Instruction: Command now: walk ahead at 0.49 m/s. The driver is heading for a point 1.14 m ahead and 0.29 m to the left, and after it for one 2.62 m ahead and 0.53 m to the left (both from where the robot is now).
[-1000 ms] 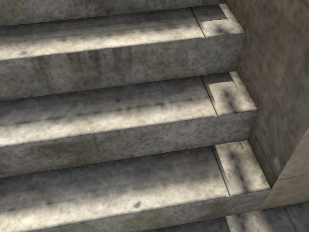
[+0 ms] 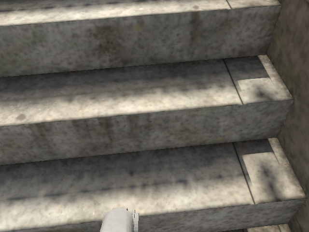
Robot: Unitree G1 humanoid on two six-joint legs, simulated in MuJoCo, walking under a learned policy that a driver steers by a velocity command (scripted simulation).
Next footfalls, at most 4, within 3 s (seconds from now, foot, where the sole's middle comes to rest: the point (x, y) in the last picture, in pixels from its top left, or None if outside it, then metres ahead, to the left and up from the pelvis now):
0.20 left None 0.28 0.17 -0.59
0.74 right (175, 174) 0.58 0.01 -0.39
1.22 left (114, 91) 0.78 0.22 -0.20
1.72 right None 1.06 0.01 0.00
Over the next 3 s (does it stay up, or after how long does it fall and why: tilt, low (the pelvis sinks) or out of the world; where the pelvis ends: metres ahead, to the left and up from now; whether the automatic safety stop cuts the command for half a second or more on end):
stays up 1.24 0.16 0.96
